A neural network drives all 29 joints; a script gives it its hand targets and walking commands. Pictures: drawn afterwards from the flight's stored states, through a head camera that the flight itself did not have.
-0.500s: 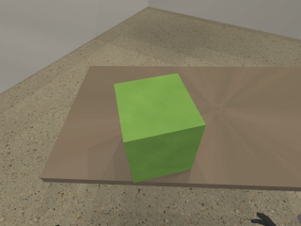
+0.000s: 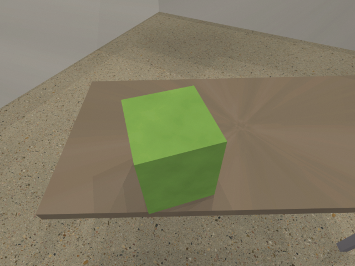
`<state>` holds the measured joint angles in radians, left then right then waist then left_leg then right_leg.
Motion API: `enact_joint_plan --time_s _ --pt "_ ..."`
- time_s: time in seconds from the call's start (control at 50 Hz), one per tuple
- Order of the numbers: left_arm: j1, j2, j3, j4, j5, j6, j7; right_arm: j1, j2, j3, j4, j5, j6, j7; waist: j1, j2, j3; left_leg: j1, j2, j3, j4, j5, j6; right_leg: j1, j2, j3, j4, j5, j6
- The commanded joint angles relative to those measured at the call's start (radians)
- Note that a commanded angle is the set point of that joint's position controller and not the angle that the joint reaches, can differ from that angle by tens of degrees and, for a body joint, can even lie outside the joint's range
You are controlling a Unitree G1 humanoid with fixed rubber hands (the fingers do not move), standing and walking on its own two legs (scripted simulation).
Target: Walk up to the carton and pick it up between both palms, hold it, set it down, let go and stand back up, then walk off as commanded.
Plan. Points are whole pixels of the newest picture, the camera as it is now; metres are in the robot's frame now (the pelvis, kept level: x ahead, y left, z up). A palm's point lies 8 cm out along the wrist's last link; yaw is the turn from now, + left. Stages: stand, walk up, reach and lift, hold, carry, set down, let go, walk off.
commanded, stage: walk up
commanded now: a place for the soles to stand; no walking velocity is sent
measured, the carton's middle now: (171, 150) +0.43 +0.04 -0.01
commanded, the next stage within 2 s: stand in 0.26 s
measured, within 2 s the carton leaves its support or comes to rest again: neither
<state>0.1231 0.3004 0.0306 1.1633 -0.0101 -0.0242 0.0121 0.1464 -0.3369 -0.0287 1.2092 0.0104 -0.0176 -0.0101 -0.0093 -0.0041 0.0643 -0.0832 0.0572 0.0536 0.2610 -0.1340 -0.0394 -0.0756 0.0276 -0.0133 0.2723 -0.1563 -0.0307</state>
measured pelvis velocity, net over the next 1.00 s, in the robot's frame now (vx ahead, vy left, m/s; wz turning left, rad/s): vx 0.00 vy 0.01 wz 0.01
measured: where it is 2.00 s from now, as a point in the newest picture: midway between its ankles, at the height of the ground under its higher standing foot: outside the picture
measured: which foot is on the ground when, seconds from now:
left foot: down 0.00-1.00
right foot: down 0.00-1.00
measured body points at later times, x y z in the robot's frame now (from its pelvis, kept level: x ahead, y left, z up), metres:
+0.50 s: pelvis +0.00 +0.01 +0.00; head +0.01 +0.01 +0.45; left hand +0.08 +0.30 -0.14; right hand +0.06 -0.29 -0.13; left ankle +0.01 +0.14 -0.75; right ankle +0.00 -0.10 -0.75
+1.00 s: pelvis +0.00 +0.01 -0.02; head +0.02 +0.03 +0.43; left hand +0.16 +0.27 -0.12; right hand +0.14 -0.28 -0.11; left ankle +0.00 +0.14 -0.75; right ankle +0.00 -0.10 -0.75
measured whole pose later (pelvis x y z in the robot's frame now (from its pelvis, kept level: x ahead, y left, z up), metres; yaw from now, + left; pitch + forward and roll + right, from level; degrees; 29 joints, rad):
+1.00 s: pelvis +0.00 +0.01 -0.02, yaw +1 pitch -3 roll -1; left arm 0.16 0.23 0.10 0.41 0.08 0.46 0.05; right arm 0.15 -0.33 -0.08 0.78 0.01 -0.06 0.12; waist -0.03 -0.03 0.10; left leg -0.23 0.08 0.05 0.58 -0.30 -0.03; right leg -0.20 0.01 -0.05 0.54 -0.30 -0.02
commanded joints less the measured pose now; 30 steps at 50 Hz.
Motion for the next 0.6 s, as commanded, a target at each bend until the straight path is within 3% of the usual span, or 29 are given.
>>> enact_joint_plan --time_s 0.0,0.02,0.06,0.08,0.12,0.14,0.16,0.18,0.2,0.22,0.24,0.28,0.3,0.32,0.34,0.36,0.4,0.44,0.46,0.48,0.52,0.58 --pt "-0.016 0.235 0.040 -0.078 0.004 -0.017 0.016 -0.028 -0.178 -0.031 -0.065 0.005 -0.023 -0.013 0.007 -0.015 -0.134 0.045 0.100 -0.066 -0.013 0.008 0.047 -0.003 -0.171 0.116 -0.069 0.078 0.006" --pt "-0.034 0.216 0.042 -0.082 0.003 -0.012 0.014 -0.038 -0.183 -0.038 -0.076 -0.008 -0.021 -0.014 0.005 0.015 -0.076 0.048 0.089 -0.057 -0.023 -0.008 0.038 -0.058 -0.164 0.127 -0.068 0.023 0.001" --pt "-0.064 0.214 0.043 -0.087 -0.003 -0.009 0.010 -0.038 -0.196 -0.032 -0.084 -0.010 -0.024 -0.013 0.006 0.030 -0.009 -0.022 0.093 -0.091 -0.050 0.004 0.043 -0.048 -0.154 0.112 -0.055 0.029 0.013" --pt "-0.058 0.222 0.046 -0.090 0.006 -0.007 0.010 -0.060 -0.186 -0.034 -0.092 -0.001 -0.023 -0.011 0.003 -0.009 -0.003 -0.017 0.093 -0.077 -0.046 -0.032 0.049 -0.067 -0.141 0.100 -0.068 0.005 0.021" --pt "-0.035 0.230 0.039 -0.101 0.009 -0.009 0.012 -0.013 -0.162 -0.034 -0.096 -0.010 -0.022 -0.008 -0.004 -0.031 -0.029 0.014 0.090 -0.071 -0.028 -0.054 0.046 -0.094 -0.162 0.144 -0.083 -0.082 0.008" --pt "-0.006 0.228 0.046 -0.105 0.004 -0.008 0.013 -0.011 -0.191 -0.045 -0.110 -0.010 -0.023 -0.010 0.007 0.009 -0.021 0.010 0.085 -0.070 -0.014 -0.029 0.044 -0.078 -0.156 0.138 -0.092 -0.033 -0.002" --pt "-0.020 0.226 0.044 -0.090 0.011 -0.014 0.011 -0.016 -0.184 -0.043 -0.100 -0.011 -0.023 -0.011 0.006 -0.015 -0.018 0.005 0.096 -0.073 -0.038 -0.003 0.041 -0.053 -0.173 0.148 -0.074 0.052 -0.008" --pt "-0.031 0.240 0.039 -0.100 0.001 -0.013 0.008 0.022 -0.191 -0.039 -0.076 -0.013 -0.027 -0.014 -0.014 -0.021 -0.046 0.019 0.102 -0.079 -0.032 -0.006 0.044 -0.068 -0.159 0.116 -0.061 0.026 0.000" --pt "-0.026 0.226 0.044 -0.102 0.001 -0.012 0.006 -0.001 -0.192 -0.038 -0.097 -0.017 -0.030 -0.012 0.005 0.039 -0.016 -0.028 0.099 -0.060 -0.038 -0.005 0.040 -0.031 -0.153 0.116 -0.070 0.019 0.008" --pt "-0.018 0.232 0.041 -0.105 0.003 -0.017 0.010 0.004 -0.183 -0.035 -0.104 -0.006 -0.033 -0.012 -0.009 -0.015 -0.072 0.033 0.111 -0.086 -0.037 0.019 0.056 -0.043 -0.151 0.112 -0.044 0.079 0.008" --pt "-0.024 0.210 0.033 -0.095 -0.005 -0.013 0.008 -0.019 -0.185 -0.035 -0.095 -0.010 -0.027 -0.011 0.003 0.021 -0.009 -0.005 0.107 -0.083 -0.024 0.043 0.044 -0.058 -0.152 0.115 -0.046 0.105 0.014" --pt "-0.025 0.223 0.038 -0.111 0.007 -0.016 0.008 0.011 -0.166 -0.026 -0.107 -0.001 -0.024 -0.013 0.000 -0.062 -0.084 0.024 0.108 -0.076 -0.030 0.053 0.056 -0.015 -0.160 0.109 -0.041 0.130 0.013" --pt "-0.016 0.234 0.038 -0.109 0.004 -0.020 0.008 -0.029 -0.200 -0.042 -0.129 -0.013 -0.028 -0.012 0.008 -0.045 -0.077 0.060 0.110 -0.072 -0.034 0.091 0.038 -0.034 -0.155 0.106 -0.031 0.211 0.010" --pt "-0.020 0.228 0.037 -0.098 0.002 -0.015 0.008 -0.030 -0.199 -0.040 -0.137 -0.007 -0.028 -0.010 0.004 0.004 -0.081 0.042 0.111 -0.071 -0.017 0.103 0.048 -0.018 -0.159 0.108 -0.018 0.236 0.015" --pt "-0.010 0.215 0.037 -0.094 0.000 -0.016 0.007 -0.035 -0.196 -0.037 -0.126 -0.018 -0.027 -0.016 0.017 0.074 -0.058 0.025 0.098 -0.068 -0.031 0.094 0.038 -0.031 -0.157 0.121 -0.010 0.186 0.011" --pt "-0.016 0.228 0.037 -0.117 0.004 -0.014 0.007 -0.023 -0.185 -0.037 -0.137 -0.003 -0.029 -0.013 0.014 0.015 -0.063 0.010 0.109 -0.070 -0.041 0.056 0.052 -0.030 -0.155 0.106 -0.027 0.148 0.013" --pt "0.008 0.228 0.038 -0.097 0.003 -0.016 0.012 -0.021 -0.195 -0.042 -0.136 -0.007 -0.028 -0.010 0.003 0.001 -0.094 0.063 0.114 -0.069 -0.005 0.094 0.037 -0.024 -0.150 0.111 -0.027 0.192 0.010" --pt "-0.029 0.234 0.038 -0.099 -0.003 -0.018 0.011 -0.013 -0.200 -0.038 -0.114 -0.007 -0.024 -0.013 0.001 0.014 -0.034 0.013 0.107 -0.067 -0.030 0.028 0.041 -0.046 -0.157 0.116 -0.042 0.124 0.011" --pt "-0.515 0.234 0.054 -0.533 0.009 0.208 0.015 -0.518 -0.109 -0.044 -0.372 -0.109 -0.083 0.037 0.026 -0.073 -0.034 -0.216 -0.041 0.122 0.166 -0.263 0.016 -0.236 -0.039 -0.031 0.077 -0.293 0.058" --pt "-0.469 0.217 0.047 -0.490 0.018 0.333 0.029 -0.465 -0.158 -0.077 -0.326 -0.101 -0.057 0.070 -0.015 -0.053 0.057 -0.284 -0.024 0.068 0.235 -0.360 0.060 -0.238 -0.061 -0.040 0.163 -0.350 0.010" --pt "-0.380 0.173 0.032 -0.596 0.033 0.490 0.023 -0.371 -0.189 -0.137 -0.377 -0.102 0.002 0.092 -0.022 -0.049 -0.066 -0.219 -0.007 0.070 0.309 -0.224 0.046 -0.206 -0.063 -0.038 0.219 -0.194 -0.016" --pt "-0.241 0.166 0.044 -0.706 0.100 0.595 0.007 -0.195 -0.205 -0.129 -0.420 -0.034 0.048 0.101 -0.040 -0.015 -0.212 -0.060 -0.001 0.069 0.372 -0.051 0.020 -0.207 -0.056 -0.062 0.291 0.027 -0.009"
